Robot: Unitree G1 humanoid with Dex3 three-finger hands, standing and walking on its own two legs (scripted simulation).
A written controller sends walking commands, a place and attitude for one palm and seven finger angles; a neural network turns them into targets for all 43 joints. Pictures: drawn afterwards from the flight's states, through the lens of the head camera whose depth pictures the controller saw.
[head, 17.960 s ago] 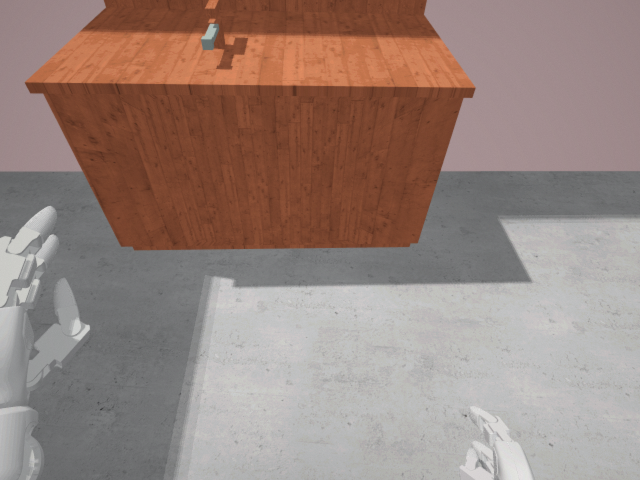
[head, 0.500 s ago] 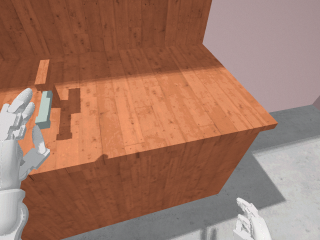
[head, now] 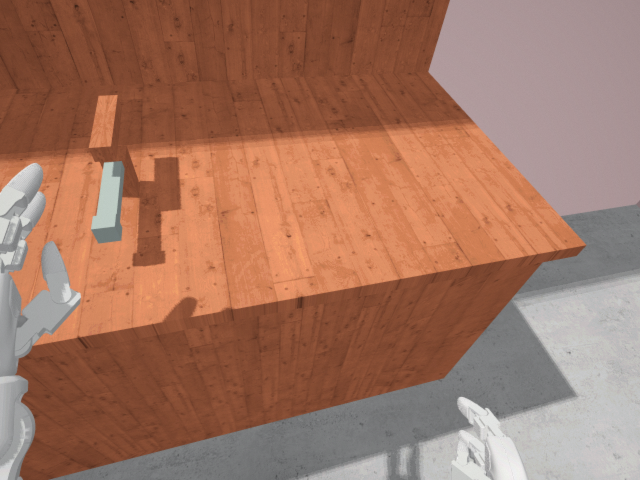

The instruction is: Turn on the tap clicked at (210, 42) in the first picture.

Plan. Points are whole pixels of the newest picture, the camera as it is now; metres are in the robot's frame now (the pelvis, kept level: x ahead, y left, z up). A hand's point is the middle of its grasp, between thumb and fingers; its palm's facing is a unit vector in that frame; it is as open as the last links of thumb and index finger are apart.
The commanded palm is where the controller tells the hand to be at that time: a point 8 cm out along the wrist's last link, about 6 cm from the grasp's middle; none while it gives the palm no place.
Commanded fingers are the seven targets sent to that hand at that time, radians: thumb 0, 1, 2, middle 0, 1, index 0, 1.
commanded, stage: come to a stop and stand still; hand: left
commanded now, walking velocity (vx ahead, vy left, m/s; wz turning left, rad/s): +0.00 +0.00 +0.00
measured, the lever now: (107, 228) +0.38 +0.33 +0.07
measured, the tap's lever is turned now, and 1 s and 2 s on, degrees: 0 0 0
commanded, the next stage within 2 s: look again from close up in 0.88 s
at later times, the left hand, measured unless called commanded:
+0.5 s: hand (119, 252) +0.27 +0.23 +0.17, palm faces +0.39 -0.84 -0.37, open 7.4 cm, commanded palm +0.21 +0.27 +0.18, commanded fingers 0.00 0.90 0.90 -0.20 -0.30 -0.20 -0.30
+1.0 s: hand (136, 256) +0.27 +0.22 +0.17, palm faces +0.39 -0.84 -0.38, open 7.4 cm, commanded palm +0.22 +0.25 +0.18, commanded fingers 0.00 0.90 0.90 -0.20 -0.30 -0.20 -0.30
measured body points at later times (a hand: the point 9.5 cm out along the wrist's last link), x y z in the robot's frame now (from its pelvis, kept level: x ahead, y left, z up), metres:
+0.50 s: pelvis +0.06 -0.01 +0.01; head +0.08 +0.01 +0.46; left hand +0.24 +0.28 +0.19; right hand +0.25 -0.23 -0.06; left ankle +0.06 +0.06 -0.73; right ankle +0.04 -0.13 -0.73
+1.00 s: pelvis +0.06 -0.03 +0.01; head +0.08 -0.02 +0.46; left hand +0.25 +0.26 +0.19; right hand +0.25 -0.25 -0.07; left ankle +0.06 +0.06 -0.73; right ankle +0.04 -0.13 -0.73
